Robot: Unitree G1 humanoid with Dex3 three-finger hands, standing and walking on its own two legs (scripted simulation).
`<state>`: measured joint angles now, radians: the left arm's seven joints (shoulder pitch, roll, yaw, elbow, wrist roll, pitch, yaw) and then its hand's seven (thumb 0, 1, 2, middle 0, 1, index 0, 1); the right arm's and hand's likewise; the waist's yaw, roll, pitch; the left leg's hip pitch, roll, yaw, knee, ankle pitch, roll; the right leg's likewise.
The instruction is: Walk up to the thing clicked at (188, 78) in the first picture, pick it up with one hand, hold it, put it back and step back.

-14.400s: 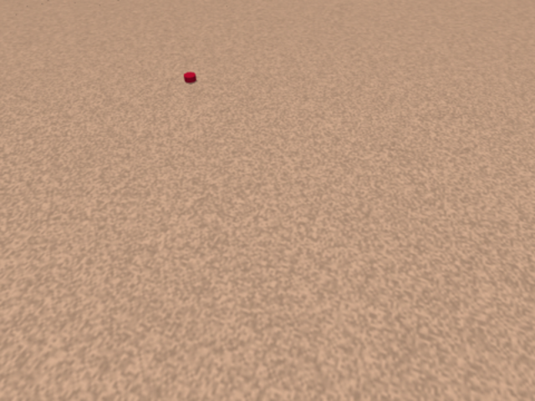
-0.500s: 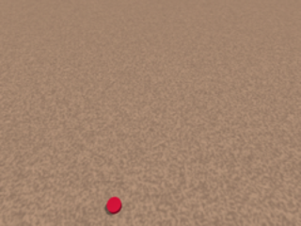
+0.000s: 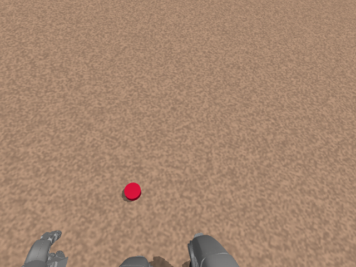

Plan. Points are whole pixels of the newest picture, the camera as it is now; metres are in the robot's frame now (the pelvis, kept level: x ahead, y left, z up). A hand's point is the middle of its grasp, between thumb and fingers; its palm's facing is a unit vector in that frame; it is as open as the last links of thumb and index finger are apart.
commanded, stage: walk up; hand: left
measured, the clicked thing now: (132, 191) +0.48 +0.19 -0.74
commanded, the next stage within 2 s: stand in 1.94 s
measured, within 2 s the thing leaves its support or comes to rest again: neither
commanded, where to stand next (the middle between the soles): +0.10 -0.05 m, yaw +0 degrees
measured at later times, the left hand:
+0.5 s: hand out of the picture -0.02 +0.23 -0.13, palm faces -0.08 -0.91 -0.41, open 7.4 cm
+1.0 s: hand out of the picture -0.18 +0.21 -0.15, palm faces -0.05 -0.92 -0.38, open 7.4 cm
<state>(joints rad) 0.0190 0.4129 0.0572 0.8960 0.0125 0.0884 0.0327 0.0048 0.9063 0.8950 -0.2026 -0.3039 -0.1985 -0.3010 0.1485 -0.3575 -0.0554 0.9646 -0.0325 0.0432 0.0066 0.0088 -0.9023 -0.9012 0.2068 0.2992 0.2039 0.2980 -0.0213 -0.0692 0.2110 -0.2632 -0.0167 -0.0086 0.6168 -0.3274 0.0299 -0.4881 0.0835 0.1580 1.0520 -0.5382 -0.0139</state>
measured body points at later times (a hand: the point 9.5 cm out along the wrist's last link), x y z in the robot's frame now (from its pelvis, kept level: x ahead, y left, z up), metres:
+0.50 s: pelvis -0.12 -0.03 +0.00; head -0.07 -0.05 +0.45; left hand -0.02 +0.28 -0.11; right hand -0.03 -0.36 -0.12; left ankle -0.12 +0.11 -0.66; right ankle -0.13 -0.14 -0.73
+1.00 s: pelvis -0.25 -0.05 -0.01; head -0.23 -0.05 +0.44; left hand -0.17 +0.26 -0.13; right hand -0.15 -0.37 -0.11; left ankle -0.19 +0.08 -0.72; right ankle -0.27 -0.18 -0.73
